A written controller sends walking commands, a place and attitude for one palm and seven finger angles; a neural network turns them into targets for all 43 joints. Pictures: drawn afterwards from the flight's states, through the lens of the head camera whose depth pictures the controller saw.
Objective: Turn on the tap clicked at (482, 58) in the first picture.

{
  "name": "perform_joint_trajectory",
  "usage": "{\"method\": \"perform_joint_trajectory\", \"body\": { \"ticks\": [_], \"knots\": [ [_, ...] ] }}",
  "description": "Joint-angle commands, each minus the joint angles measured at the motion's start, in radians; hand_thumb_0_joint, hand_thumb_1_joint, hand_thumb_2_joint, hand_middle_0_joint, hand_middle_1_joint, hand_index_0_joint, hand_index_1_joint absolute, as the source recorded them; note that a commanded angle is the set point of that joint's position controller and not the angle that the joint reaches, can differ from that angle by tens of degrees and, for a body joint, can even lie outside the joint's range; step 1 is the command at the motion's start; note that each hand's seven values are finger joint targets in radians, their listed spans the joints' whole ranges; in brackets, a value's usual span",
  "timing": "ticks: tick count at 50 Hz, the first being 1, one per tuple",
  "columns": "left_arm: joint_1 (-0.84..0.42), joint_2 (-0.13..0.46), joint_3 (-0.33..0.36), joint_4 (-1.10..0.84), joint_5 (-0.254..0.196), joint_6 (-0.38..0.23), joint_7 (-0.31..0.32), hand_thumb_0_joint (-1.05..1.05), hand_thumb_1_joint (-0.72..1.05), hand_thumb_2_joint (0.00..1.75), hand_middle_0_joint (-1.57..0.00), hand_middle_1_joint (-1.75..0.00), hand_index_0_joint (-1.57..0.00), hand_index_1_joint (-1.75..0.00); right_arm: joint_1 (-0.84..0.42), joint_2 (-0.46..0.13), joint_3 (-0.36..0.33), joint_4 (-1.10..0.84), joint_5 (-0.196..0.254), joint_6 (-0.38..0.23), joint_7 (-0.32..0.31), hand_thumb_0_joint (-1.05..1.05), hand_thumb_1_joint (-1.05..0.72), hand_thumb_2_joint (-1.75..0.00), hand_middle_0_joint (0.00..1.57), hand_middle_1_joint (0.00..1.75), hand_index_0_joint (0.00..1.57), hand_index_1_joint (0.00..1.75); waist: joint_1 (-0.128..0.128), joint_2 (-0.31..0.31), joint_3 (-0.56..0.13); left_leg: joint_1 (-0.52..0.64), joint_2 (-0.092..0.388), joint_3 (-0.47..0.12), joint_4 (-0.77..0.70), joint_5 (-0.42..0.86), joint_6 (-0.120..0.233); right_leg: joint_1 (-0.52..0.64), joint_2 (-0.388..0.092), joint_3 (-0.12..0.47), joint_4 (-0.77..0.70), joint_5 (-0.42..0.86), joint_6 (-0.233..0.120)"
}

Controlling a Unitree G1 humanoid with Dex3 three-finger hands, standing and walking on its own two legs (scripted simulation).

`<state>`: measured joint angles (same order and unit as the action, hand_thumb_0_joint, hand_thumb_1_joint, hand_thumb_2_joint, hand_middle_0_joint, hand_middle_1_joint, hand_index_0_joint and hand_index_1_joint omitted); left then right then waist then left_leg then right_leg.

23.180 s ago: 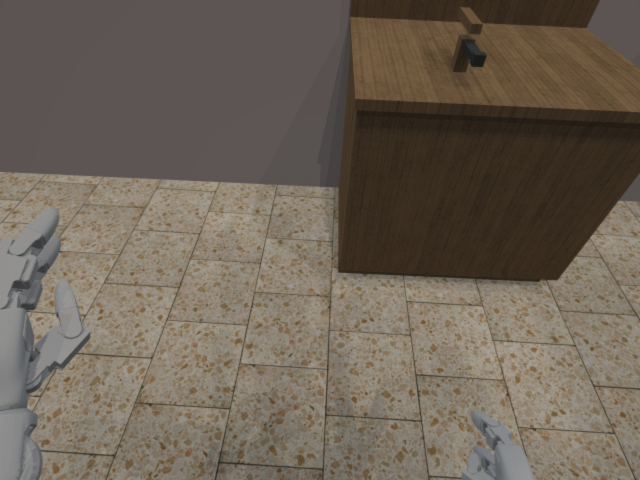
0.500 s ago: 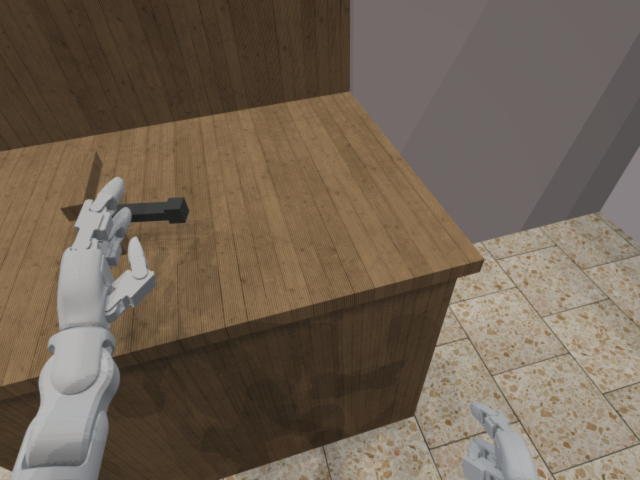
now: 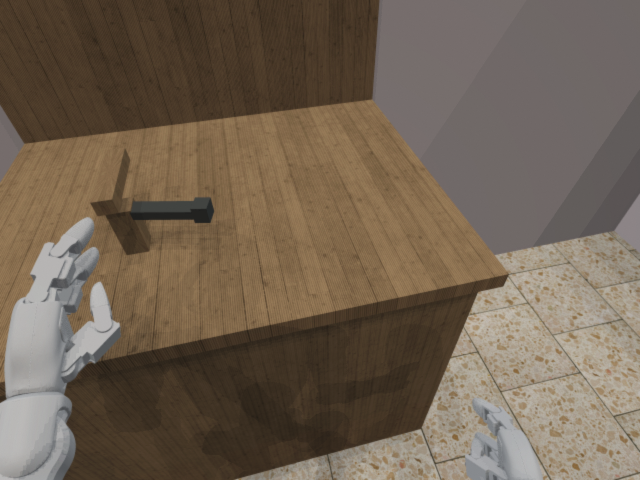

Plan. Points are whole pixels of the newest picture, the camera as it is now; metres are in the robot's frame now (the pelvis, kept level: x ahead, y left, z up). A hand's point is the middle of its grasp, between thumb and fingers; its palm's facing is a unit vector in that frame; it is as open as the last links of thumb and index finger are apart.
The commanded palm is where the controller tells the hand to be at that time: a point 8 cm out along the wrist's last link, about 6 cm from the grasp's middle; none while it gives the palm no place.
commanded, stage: draw the hand back beside the body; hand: left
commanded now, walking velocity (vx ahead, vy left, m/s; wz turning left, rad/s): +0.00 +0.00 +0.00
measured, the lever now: (202, 210) +0.45 +0.24 +0.10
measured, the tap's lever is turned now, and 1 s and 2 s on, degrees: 76 76 76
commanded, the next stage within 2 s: step back with the hand held close in 0.32 s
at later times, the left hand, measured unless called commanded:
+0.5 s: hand (109, 332) +0.20 +0.24 +0.16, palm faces +0.40 -0.85 -0.35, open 7.4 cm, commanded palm +0.16 +0.28 +0.17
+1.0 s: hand (81, 382) +0.16 +0.24 +0.14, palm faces +0.34 -0.82 -0.46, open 7.4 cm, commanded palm +0.11 +0.29 +0.17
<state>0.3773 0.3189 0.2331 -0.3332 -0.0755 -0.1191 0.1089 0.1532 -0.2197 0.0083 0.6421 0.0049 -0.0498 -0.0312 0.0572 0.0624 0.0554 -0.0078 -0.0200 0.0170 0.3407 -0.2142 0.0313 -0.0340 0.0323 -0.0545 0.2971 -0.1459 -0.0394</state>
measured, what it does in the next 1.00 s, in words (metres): shifts its weight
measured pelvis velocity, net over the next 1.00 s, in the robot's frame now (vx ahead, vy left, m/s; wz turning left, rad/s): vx -0.06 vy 0.01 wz -0.02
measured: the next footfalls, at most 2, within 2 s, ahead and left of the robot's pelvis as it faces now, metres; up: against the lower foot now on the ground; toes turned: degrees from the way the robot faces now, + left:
right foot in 1.68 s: -0.17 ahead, -0.09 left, +0.00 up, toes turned +1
left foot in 1.94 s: -0.21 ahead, +0.13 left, +0.00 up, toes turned +2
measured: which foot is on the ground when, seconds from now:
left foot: down 0.00-1.00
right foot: down 0.00-1.00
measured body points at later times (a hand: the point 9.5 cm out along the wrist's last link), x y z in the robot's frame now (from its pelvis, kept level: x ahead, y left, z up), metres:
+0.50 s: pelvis +0.00 +0.00 +0.00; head -0.02 -0.03 +0.45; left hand +0.17 +0.28 +0.17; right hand +0.19 -0.22 -0.09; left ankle -0.01 +0.10 -0.75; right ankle +0.02 -0.10 -0.75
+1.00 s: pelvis -0.06 +0.01 -0.01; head -0.03 +0.00 +0.43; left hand +0.13 +0.29 +0.17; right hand +0.11 -0.23 -0.11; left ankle -0.01 +0.10 -0.75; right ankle +0.02 -0.10 -0.75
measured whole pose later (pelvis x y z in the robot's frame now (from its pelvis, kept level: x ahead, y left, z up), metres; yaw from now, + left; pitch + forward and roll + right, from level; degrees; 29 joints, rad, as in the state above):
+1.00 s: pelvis -0.06 +0.01 -0.01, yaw -1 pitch +0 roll -1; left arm 0.52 0.37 0.32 -0.50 -0.04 -0.15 0.15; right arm 0.20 -0.24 -0.01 0.55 0.02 0.00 -0.07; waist 0.00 0.05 0.06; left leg -0.32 -0.03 0.04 0.53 -0.21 0.05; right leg -0.34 0.02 -0.04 0.46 -0.12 -0.02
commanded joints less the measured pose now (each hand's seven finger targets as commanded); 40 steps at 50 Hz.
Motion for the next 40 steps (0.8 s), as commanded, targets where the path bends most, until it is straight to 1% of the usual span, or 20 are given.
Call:
{"method": "perform_joint_trajectory", "body": {
  "ticks": [1,5,6,10,11,13,15,18,20,21,22,23,24,25,28,31,35,36,39,40],
  "knots": [
    [-0.079,0.175,0.125,-0.253,-0.004,-0.067,0.012,0.00,0.90,0.90,-0.20,-0.30,-0.20,-0.30,-0.145,-0.110,-0.044,-0.169,-0.002,-0.058,-0.007,0.00,-0.90,-0.90,0.20,0.30,0.20,0.30,0.001,0.029,-0.087,-0.053,0.046,-0.054,-0.051,0.173,-0.017,0.022,-0.034,0.056,-0.037,0.074,-0.012],
    [-0.106,0.170,0.110,-0.260,0.001,-0.067,0.018,0.00,0.90,0.90,-0.20,-0.30,-0.20,-0.30,-0.141,-0.111,-0.043,-0.165,-0.004,-0.066,-0.012,0.00,-0.90,-0.90,0.20,0.30,0.20,0.30,-0.005,0.003,-0.076,-0.058,0.046,-0.060,-0.051,0.134,-0.015,0.004,-0.034,0.052,-0.039,0.041,-0.010],
    [-0.128,0.174,0.108,-0.278,0.004,-0.067,0.019,0.00,0.90,0.90,-0.20,-0.30,-0.20,-0.30,-0.145,-0.112,-0.042,-0.165,-0.002,-0.070,-0.013,0.00,-0.90,-0.90,0.20,0.30,0.20,0.30,-0.009,0.046,-0.081,-0.049,0.044,-0.064,-0.053,0.129,-0.017,-0.001,-0.035,0.054,-0.036,0.036,-0.011],
    [-0.110,0.172,0.115,-0.231,-0.001,-0.064,0.024,0.00,0.90,0.90,-0.20,-0.30,-0.20,-0.30,-0.142,-0.109,-0.041,-0.157,-0.005,-0.073,-0.018,0.00,-0.90,-0.90,0.20,0.30,0.20,0.30,-0.003,-0.042,-0.073,-0.062,0.043,-0.065,-0.056,0.114,-0.013,0.004,-0.035,0.047,-0.038,0.020,-0.008],
    [-0.112,0.176,0.118,-0.250,0.001,-0.066,0.023,0.00,0.90,0.90,-0.20,-0.30,-0.20,-0.30,-0.147,-0.111,-0.042,-0.160,-0.002,-0.074,-0.018,0.00,-0.90,-0.90,0.20,0.30,0.20,0.30,-0.003,0.017,-0.092,-0.048,0.040,-0.060,-0.052,0.128,-0.013,0.010,-0.036,0.054,-0.035,0.032,-0.010],
    [-0.091,0.170,0.119,-0.233,0.001,-0.067,0.025,0.00,0.90,0.90,-0.20,-0.30,-0.20,-0.30,-0.143,-0.106,-0.039,-0.154,-0.006,-0.075,-0.017,0.00,-0.90,-0.90,0.20,0.30,0.20,0.30,0.003,0.012,-0.089,-0.055,0.039,-0.059,-0.050,0.150,-0.016,0.020,-0.039,0.049,-0.032,0.053,-0.011],
    [-0.076,0.173,0.124,-0.220,-0.002,-0.064,0.022,0.00,0.90,0.90,-0.20,-0.30,-0.20,-0.30,-0.143,-0.108,-0.040,-0.156,-0.007,-0.072,-0.016,0.00,-0.90,-0.90,0.20,0.30,0.20,0.30,0.007,-0.033,-0.084,-0.062,0.041,-0.058,-0.048,0.167,-0.014,0.024,-0.037,0.047,-0.030,0.069,-0.010],
    [-0.070,0.171,0.125,-0.226,-0.003,-0.064,0.018,0.00,0.90,0.90,-0.20,-0.30,-0.20,-0.30,-0.144,-0.105,-0.042,-0.156,-0.005,-0.069,-0.014,0.00,-0.90,-0.90,0.20,0.30,0.20,0.30,0.006,0.008,-0.088,-0.059,0.040,-0.052,-0.043,0.181,-0.015,0.025,-0.042,0.052,-0.028,0.083,-0.010],
    [-0.069,0.176,0.128,-0.220,-0.005,-0.063,0.017,0.00,0.90,0.90,-0.20,-0.30,-0.20,-0.30,-0.145,-0.106,-0.044,-0.157,-0.005,-0.066,-0.015,0.00,-0.90,-0.90,0.20,0.30,0.20,0.30,0.006,-0.015,-0.088,-0.058,0.040,-0.047,-0.039,0.166,-0.009,0.021,-0.044,0.056,-0.036,0.076,-0.007],
    [-0.076,0.175,0.127,-0.230,-0.005,-0.063,0.015,0.00,0.90,0.90,-0.20,-0.30,-0.20,-0.30,-0.150,-0.106,-0.043,-0.158,-0.003,-0.066,-0.016,0.00,-0.90,-0.90,0.20,0.30,0.20,0.30,0.002,0.008,-0.076,-0.059,0.039,-0.048,-0.040,0.160,-0.009,0.013,-0.043,0.058,-0.039,0.070,-0.008],
    [-0.131,0.197,0.138,-0.268,-0.004,-0.069,0.019,0.00,0.90,0.90,-0.20,-0.30,-0.20,-0.30,-0.148,-0.107,-0.041,-0.161,-0.004,-0.068,-0.016,0.00,-0.90,-0.90,0.20,0.30,0.20,0.30,0.003,0.017,-0.098,-0.056,0.038,-0.054,-0.043,0.158,-0.011,0.026,-0.044,0.057,-0.035,0.067,-0.009],
    [-0.216,0.315,0.270,-0.327,-0.012,-0.105,0.026,0.00,0.90,0.90,-0.20,-0.30,-0.20,-0.30,-0.145,-0.108,-0.024,-0.206,0.015,-0.055,-0.021,0.00,-0.90,-0.90,0.20,0.30,0.20,0.30,-0.022,0.006,0.008,-0.129,0.066,-0.076,-0.014,0.057,0.010,-0.105,-0.094,0.168,-0.071,0.094,0.002],
    [-0.104,0.232,0.214,-0.221,-0.005,-0.106,0.019,0.00,0.90,0.90,-0.20,-0.30,-0.20,-0.30,-0.124,-0.095,-0.020,-0.175,0.004,-0.044,-0.024,0.00,-0.90,-0.90,0.20,0.30,0.20,0.30,-0.029,-0.055,-0.003,-0.129,0.065,-0.091,0.009,0.052,0.014,-0.120,-0.118,0.162,-0.070,0.105,0.005],
    [-0.034,0.195,0.186,-0.190,0.003,-0.100,0.012,0.00,0.90,0.90,-0.20,-0.30,-0.20,-0.30,-0.106,-0.099,-0.028,-0.182,0.002,-0.034,-0.021,0.00,-0.90,-0.90,0.20,0.30,0.20,0.30,-0.031,-0.085,-0.035,-0.119,0.069,-0.089,0.026,0.072,0.015,-0.126,-0.128,0.171,-0.064,0.124,0.006],
    [0.014,0.178,0.164,-0.252,0.010,-0.105,0.010,0.00,0.90,0.90,-0.20,-0.30,-0.20,-0.30,-0.094,-0.115,-0.043,-0.215,0.003,-0.017,-0.023,0.00,-0.90,-0.90,0.20,0.30,0.20,0.30,-0.032,-0.010,-0.151,-0.100,0.090,-0.076,0.034,0.166,0.010,-0.089,-0.136,0.147,0.011,0.225,0.012],
    [0.068,0.200,0.185,-0.284,0.013,-0.099,0.018,0.00,0.90,0.90,-0.20,-0.30,-0.20,-0.30,-0.089,-0.119,-0.049,-0.233,0.002,-0.006,-0.029,0.00,-0.90,-0.90,0.20,0.30,0.20,0.30,-0.031,-0.005,-0.194,-0.111,0.103,-0.083,0.036,0.236,0.009,-0.087,-0.132,0.134,0.057,0.256,0.018],
    [0.101,0.223,0.211,-0.313,0.017,-0.093,0.030,0.00,0.90,0.90,-0.20,-0.30,-0.20,-0.30,-0.077,-0.117,-0.062,-0.249,0.007,0.009,-0.036,0.00,-0.90,-0.90,0.20,0.30,0.20,0.30,-0.034,-0.068,-0.203,-0.158,0.118,-0.091,0.056,0.242,0.008,-0.109,-0.138,0.140,0.089,0.259,0.022],
    [0.090,0.243,0.225,-0.346,0.020,-0.095,0.034,0.00,0.90,0.90,-0.20,-0.30,-0.20,-0.30,-0.081,-0.122,-0.063,-0.251,0.006,0.010,-0.037,0.00,-0.90,-0.90,0.20,0.30,0.20,0.30,-0.036,-0.026,-0.216,-0.160,0.119,-0.099,0.052,0.249,0.009,-0.109,-0.136,0.143,0.104,0.254,0.020],
    [0.107,0.225,0.216,-0.340,0.022,-0.092,0.042,0.00,0.90,0.90,-0.20,-0.30,-0.20,-0.30,-0.075,-0.120,-0.066,-0.252,0.005,0.011,-0.041,0.00,-0.90,-0.90,0.20,0.30,0.20,0.30,-0.036,-0.014,-0.180,-0.231,0.128,-0.111,0.043,0.169,0.013,-0.128,-0.125,0.146,0.112,0.170,0.023],
    [0.107,0.231,0.220,-0.340,0.021,-0.092,0.044,0.00,0.90,0.90,-0.20,-0.30,-0.20,-0.30,-0.074,-0.119,-0.066,-0.253,0.008,0.010,-0.042,0.00,-0.90,-0.90,0.20,0.30,0.20,0.30,-0.037,-0.034,-0.173,-0.247,0.126,-0.110,0.050,0.122,0.016,-0.140,-0.131,0.155,0.104,0.138,0.023]
  ]
}}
